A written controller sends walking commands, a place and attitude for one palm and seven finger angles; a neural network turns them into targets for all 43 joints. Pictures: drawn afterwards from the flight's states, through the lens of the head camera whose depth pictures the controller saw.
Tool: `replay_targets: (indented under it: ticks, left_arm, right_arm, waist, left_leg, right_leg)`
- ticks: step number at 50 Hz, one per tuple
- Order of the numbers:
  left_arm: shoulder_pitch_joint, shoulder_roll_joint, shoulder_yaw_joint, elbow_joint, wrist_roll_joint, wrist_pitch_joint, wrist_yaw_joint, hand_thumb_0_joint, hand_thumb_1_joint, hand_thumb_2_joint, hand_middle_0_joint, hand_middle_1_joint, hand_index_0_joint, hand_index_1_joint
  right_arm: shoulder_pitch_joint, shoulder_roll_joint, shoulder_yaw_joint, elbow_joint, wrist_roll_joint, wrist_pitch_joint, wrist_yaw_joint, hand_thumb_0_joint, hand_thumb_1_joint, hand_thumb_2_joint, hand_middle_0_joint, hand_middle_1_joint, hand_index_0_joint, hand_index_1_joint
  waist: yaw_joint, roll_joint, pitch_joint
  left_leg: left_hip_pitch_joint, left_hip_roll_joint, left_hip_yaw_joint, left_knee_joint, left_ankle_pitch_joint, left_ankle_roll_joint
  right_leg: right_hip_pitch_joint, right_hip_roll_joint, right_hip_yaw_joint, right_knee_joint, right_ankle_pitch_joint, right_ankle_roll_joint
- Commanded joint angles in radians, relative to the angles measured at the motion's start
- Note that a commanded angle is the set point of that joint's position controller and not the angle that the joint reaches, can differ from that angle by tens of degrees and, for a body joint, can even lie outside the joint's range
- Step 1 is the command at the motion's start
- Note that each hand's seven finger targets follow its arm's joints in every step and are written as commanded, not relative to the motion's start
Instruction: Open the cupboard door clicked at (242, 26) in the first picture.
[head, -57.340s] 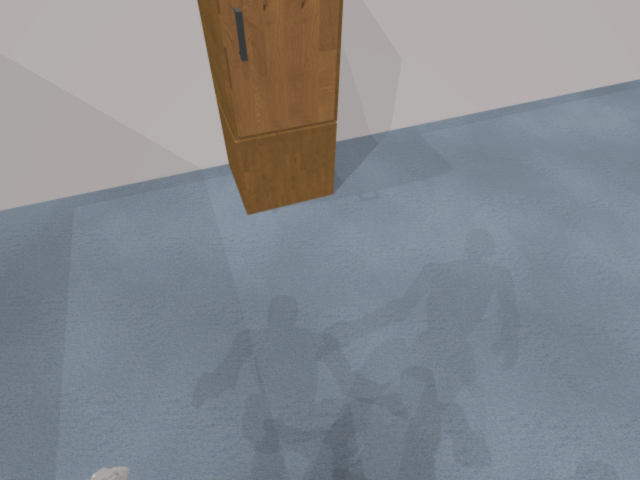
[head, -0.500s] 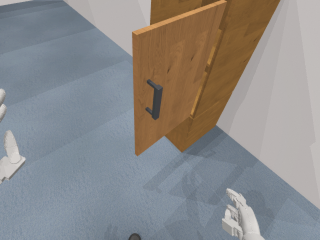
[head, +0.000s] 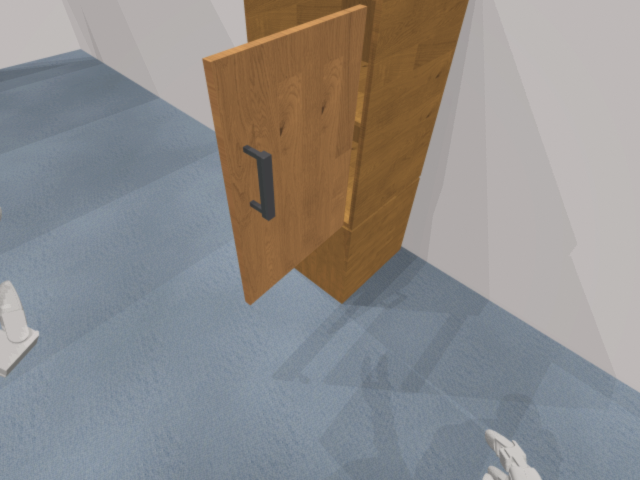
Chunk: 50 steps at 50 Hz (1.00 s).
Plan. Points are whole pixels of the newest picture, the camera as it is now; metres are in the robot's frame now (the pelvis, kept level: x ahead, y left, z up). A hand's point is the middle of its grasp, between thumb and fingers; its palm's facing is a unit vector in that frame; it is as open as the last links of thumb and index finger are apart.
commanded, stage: stop stepping back and stand still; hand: left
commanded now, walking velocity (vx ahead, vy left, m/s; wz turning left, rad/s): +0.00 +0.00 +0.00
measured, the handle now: (259, 183) +0.60 +0.12 +0.03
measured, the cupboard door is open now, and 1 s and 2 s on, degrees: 93 93 93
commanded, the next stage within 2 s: let the arm hang, fingers relaxed in 0.18 s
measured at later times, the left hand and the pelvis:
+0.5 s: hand out of the picture +0.09 +0.22 -0.12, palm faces +0.01 -0.96 -0.28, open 7.4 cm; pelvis -0.03 +0.01 +0.00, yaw +2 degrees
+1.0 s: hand out of the picture -0.09 +0.23 -0.15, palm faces +0.06 -0.96 -0.28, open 7.3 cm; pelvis -0.04 +0.02 +0.02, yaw +2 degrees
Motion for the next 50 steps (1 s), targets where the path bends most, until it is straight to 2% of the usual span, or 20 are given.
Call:
replay_targets:
  ticks: [1, 2, 3, 5, 7, 10, 12, 13, 14, 15, 17, 19, 20, 22, 24, 26, 29, 31, 38, 50]
  left_arm:
    - [0.035, 0.206, 0.167, -0.197, 0.002, -0.089, 0.018, 0.000, 0.900, 0.900, -0.200, -0.300, -0.200, -0.300]
    - [0.056, 0.193, 0.159, -0.181, -0.008, -0.085, 0.015, 0.000, 0.900, 0.900, -0.200, -0.300, -0.200, -0.300]
    - [0.028, 0.197, 0.166, -0.183, -0.014, -0.089, 0.016, 0.000, 0.900, 0.900, -0.200, -0.300, -0.200, -0.300]
    - [-0.021, 0.179, 0.144, -0.125, -0.005, -0.104, 0.017, 0.000, 0.900, 0.900, -0.200, -0.300, -0.200, -0.300]
    - [-0.060, 0.151, 0.108, -0.067, 0.009, -0.104, 0.015, 0.000, 0.900, 0.900, -0.200, -0.300, -0.200, -0.300]
    - [-0.102, 0.126, 0.061, -0.077, 0.004, -0.091, 0.009, 0.000, 0.900, 0.900, -0.200, -0.300, -0.200, -0.300]
    - [-0.117, 0.139, 0.057, -0.146, 0.004, -0.089, 0.005, 0.000, 0.900, 0.900, -0.200, -0.300, -0.200, -0.300]
    - [-0.123, 0.157, 0.064, -0.167, 0.004, -0.084, 0.004, 0.000, 0.900, 0.900, -0.200, -0.300, -0.200, -0.300]
    - [-0.110, -0.010, -0.319, 0.611, 0.094, 0.079, -0.138, 0.000, 0.900, 0.900, -0.200, -0.300, -0.200, -0.300]
    - [-0.093, -0.041, -0.295, 0.638, 0.073, 0.153, -0.154, 0.000, 0.900, 0.900, -0.200, -0.300, -0.200, -0.300]
    - [-0.151, -0.064, -0.321, 0.723, 0.070, 0.170, -0.157, 0.000, 0.900, 0.900, -0.200, -0.300, -0.200, -0.300]
    - [-0.201, -0.019, -0.328, 0.839, 0.074, 0.161, -0.160, 0.000, 0.900, 0.900, -0.200, -0.300, -0.200, -0.300]
    - [-0.243, 0.008, -0.332, 0.903, 0.074, 0.156, -0.161, 0.000, 0.900, 0.900, -0.200, -0.300, -0.200, -0.300]
    - [-0.318, 0.026, -0.353, 1.035, 0.066, 0.160, -0.156, 0.000, 0.900, 0.900, -0.200, -0.300, -0.200, -0.300]
    - [-0.342, 0.010, -0.376, 1.151, 0.060, 0.171, -0.150, 0.000, 0.900, 0.900, -0.200, -0.300, -0.200, -0.300]
    - [-0.316, -0.014, -0.390, 1.263, 0.055, 0.178, -0.148, 0.000, 0.900, 0.900, -0.200, -0.300, -0.200, -0.300]
    - [-0.285, -0.039, -0.399, 1.390, 0.051, 0.177, -0.148, 0.000, 0.900, 0.900, -0.200, -0.300, -0.200, -0.300]
    - [-0.256, -0.053, -0.396, 1.450, 0.049, 0.175, -0.147, 0.000, 0.900, 0.900, -0.200, -0.300, -0.200, -0.300]
    - [-0.215, -0.067, -0.402, 1.562, 0.048, 0.175, -0.144, 0.000, 0.900, 0.900, -0.200, -0.300, -0.200, -0.300]
    - [-0.214, -0.062, -0.396, 1.581, 0.048, 0.172, -0.134, 0.000, 0.900, 0.900, -0.200, -0.300, -0.200, -0.300]
  right_arm:
    - [-0.133, -0.113, -0.034, -0.179, 0.001, -0.037, 0.006, 0.000, -0.900, -0.900, 0.200, 0.300, 0.200, 0.300]
    - [-0.117, -0.105, -0.045, -0.172, 0.008, -0.024, 0.012, 0.000, -0.900, -0.900, 0.200, 0.300, 0.200, 0.300]
    - [-0.123, -0.116, -0.051, -0.168, 0.014, -0.019, 0.018, 0.000, -0.900, -0.900, 0.200, 0.300, 0.200, 0.300]
    - [-0.099, -0.103, -0.033, -0.142, 0.012, -0.023, 0.016, 0.000, -0.900, -0.900, 0.200, 0.300, 0.200, 0.300]
    - [-0.118, -0.088, -0.020, -0.143, 0.012, -0.023, 0.003, 0.000, -0.900, -0.900, 0.200, 0.300, 0.200, 0.300]
    - [-0.127, -0.103, -0.025, -0.140, 0.009, -0.036, -0.006, 0.000, -0.900, -0.900, 0.200, 0.300, 0.200, 0.300]
    - [-0.141, -0.125, -0.037, -0.159, 0.011, -0.038, -0.007, 0.000, -0.900, -0.900, 0.200, 0.300, 0.200, 0.300]
    - [-0.145, -0.128, -0.041, -0.165, 0.015, -0.036, -0.009, 0.000, -0.900, -0.900, 0.200, 0.300, 0.200, 0.300]
    - [-0.165, -0.317, -0.091, 0.072, -0.006, -0.038, 0.083, 0.000, -0.900, -0.900, 0.200, 0.300, 0.200, 0.300]
    - [-0.092, -0.250, -0.084, 0.056, 0.005, 0.032, 0.080, 0.000, -0.900, -0.900, 0.200, 0.300, 0.200, 0.300]
    - [-0.128, -0.226, -0.054, 0.050, -0.008, 0.071, 0.076, 0.000, -0.900, -0.900, 0.200, 0.300, 0.200, 0.300]
    - [-0.145, -0.216, -0.045, 0.057, -0.014, 0.085, 0.075, 0.000, -0.900, -0.900, 0.200, 0.300, 0.200, 0.300]
    - [-0.145, -0.217, -0.044, 0.073, -0.012, 0.095, 0.075, 0.000, -0.900, -0.900, 0.200, 0.300, 0.200, 0.300]
    - [-0.147, -0.220, -0.043, 0.125, -0.015, 0.118, 0.076, 0.000, -0.900, -0.900, 0.200, 0.300, 0.200, 0.300]
    - [-0.157, -0.200, -0.029, 0.167, -0.018, 0.134, 0.076, 0.000, -0.900, -0.900, 0.200, 0.300, 0.200, 0.300]
    - [-0.167, -0.179, -0.017, 0.209, -0.018, 0.143, 0.071, 0.000, -0.900, -0.900, 0.200, 0.300, 0.200, 0.300]
    - [-0.137, -0.158, -0.013, 0.273, -0.011, 0.148, 0.063, 0.000, -0.900, -0.900, 0.200, 0.300, 0.200, 0.300]
    - [-0.118, -0.146, -0.017, 0.309, -0.012, 0.153, 0.058, 0.000, -0.900, -0.900, 0.200, 0.300, 0.200, 0.300]
    - [-0.040, -0.153, -0.033, 0.393, -0.006, 0.161, 0.049, 0.000, -0.900, -0.900, 0.200, 0.300, 0.200, 0.300]
    - [-0.002, -0.127, -0.038, 0.444, -0.010, 0.153, 0.053, 0.000, -0.900, -0.900, 0.200, 0.300, 0.200, 0.300]
  waist:
    - [0.034, 0.062, -0.001]
    - [0.039, -0.076, 0.011]
    - [0.044, -0.106, 0.028]
    - [0.026, -0.032, 0.007]
    - [0.034, -0.037, 0.010]
    - [0.038, -0.010, -0.013]
    - [0.055, 0.049, -0.040]
    - [0.057, 0.032, -0.046]
    - [0.015, 0.107, -0.009]
    - [0.038, 0.134, -0.067]
    - [0.064, 0.058, -0.067]
    - [0.072, -0.098, -0.080]
    - [0.057, -0.154, -0.087]
    - [0.035, -0.103, -0.059]
    - [0.033, 0.095, -0.024]
    - [0.049, 0.183, 0.002]
    - [0.047, 0.160, 0.014]
    - [0.048, 0.223, 0.019]
    - [0.042, 0.093, 0.072]
    - [0.046, 0.038, 0.097]
  left_leg:
    - [-0.168, 0.047, -0.102, -0.036, -0.195, 0.002]
    - [-0.175, 0.002, -0.081, 0.172, -0.135, -0.019]
    - [-0.211, -0.002, -0.100, 0.339, -0.156, -0.027]
    - [-0.231, 0.038, -0.133, 0.343, -0.146, -0.027]
    - [-0.125, 0.039, -0.084, 0.167, -0.104, -0.014]
    - [0.082, 0.022, -0.069, -0.088, 0.073, 0.003]
    - [0.172, 0.091, -0.129, -0.136, 0.223, 0.025]
    - [0.180, 0.100, -0.135, -0.119, 0.242, 0.026]
    - [0.055, 0.138, -0.214, 0.025, 0.493, 0.047]
    - [0.041, 0.136, -0.210, -0.023, 0.541, 0.070]
    - [-0.076, 0.172, -0.281, -0.080, 0.372, 0.099]
    - [-0.061, 0.123, -0.251, -0.061, 0.290, 0.068]
    - [-0.013, 0.089, -0.211, -0.033, 0.258, 0.043]
    - [0.068, 0.057, -0.182, -0.036, 0.200, 0.018]
    - [0.080, 0.081, -0.208, -0.117, 0.189, 0.019]
    - [0.041, 0.092, -0.228, -0.186, 0.106, 0.023]
    - [0.057, 0.087, -0.224, -0.220, 0.015, 0.015]
    - [0.069, 0.082, -0.220, -0.232, -0.041, 0.014]
    - [0.090, 0.096, -0.230, -0.259, -0.102, 0.023]
    - [0.084, 0.089, -0.213, -0.261, -0.041, 0.026]
  right_leg:
    - [0.068, -0.122, 0.212, -0.330, -0.017, -0.077]
    - [0.001, -0.248, 0.422, -0.444, -0.084, -0.135]
    - [-0.020, -0.310, 0.478, -0.462, 0.040, -0.171]
    - [0.066, -0.291, 0.325, -0.357, 0.377, -0.178]
    - [0.058, -0.219, 0.203, -0.300, 0.515, -0.131]
    - [0.010, -0.143, 0.143, -0.278, 0.413, -0.054]
    - [-0.007, -0.076, 0.120, -0.253, 0.361, 0.004]
    - [-0.008, -0.065, 0.119, -0.262, 0.346, 0.018]
    - [-0.101, -0.117, 0.057, -0.060, 0.557, -0.021]
    - [-0.022, -0.082, 0.061, -0.040, 0.481, -0.018]
    - [0.016, -0.047, 0.038, -0.027, 0.249, -0.021]
    - [0.059, -0.080, 0.079, -0.127, 0.316, -0.037]
    - [0.041, -0.117, 0.117, -0.171, 0.372, -0.055]
    - [-0.028, -0.155, 0.138, -0.218, 0.339, -0.086]
    - [-0.026, -0.116, 0.118, -0.222, 0.245, -0.066]
    - [0.025, -0.091, 0.110, -0.251, 0.174, -0.048]
    - [0.034, -0.094, 0.108, -0.305, 0.130, -0.051]
    - [0.028, -0.096, 0.111, -0.329, 0.109, -0.059]
    - [-0.024, -0.088, 0.086, -0.353, 0.045, -0.062]
    - [-0.032, -0.101, 0.092, -0.340, 0.048, -0.062]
